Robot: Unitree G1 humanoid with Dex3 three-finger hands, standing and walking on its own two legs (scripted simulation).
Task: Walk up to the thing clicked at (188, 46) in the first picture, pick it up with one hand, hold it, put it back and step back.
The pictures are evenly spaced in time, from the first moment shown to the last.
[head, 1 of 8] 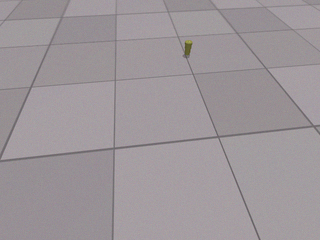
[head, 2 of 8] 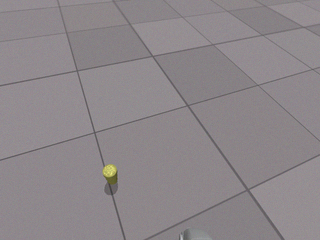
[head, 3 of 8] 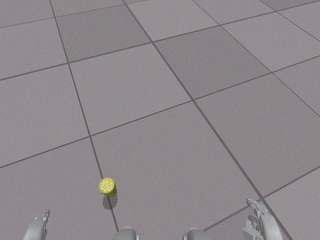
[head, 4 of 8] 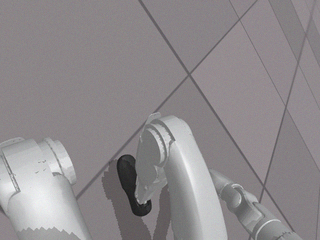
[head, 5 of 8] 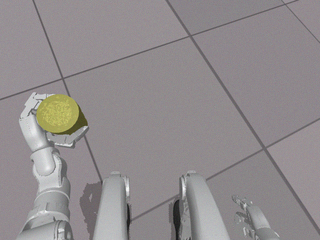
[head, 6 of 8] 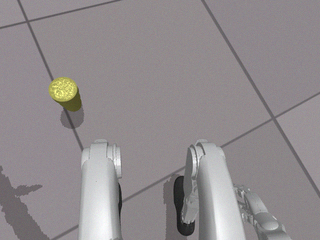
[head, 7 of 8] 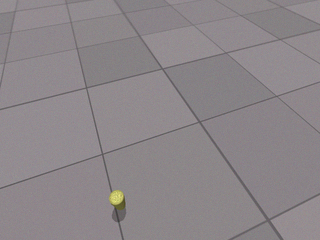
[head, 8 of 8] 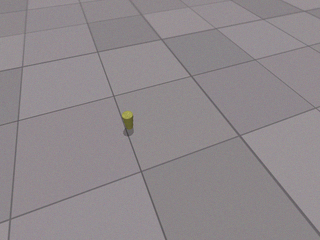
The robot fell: no
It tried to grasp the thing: yes
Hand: left
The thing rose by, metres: 0.69
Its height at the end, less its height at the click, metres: +0.00
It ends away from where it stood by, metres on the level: 0.02
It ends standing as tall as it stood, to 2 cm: yes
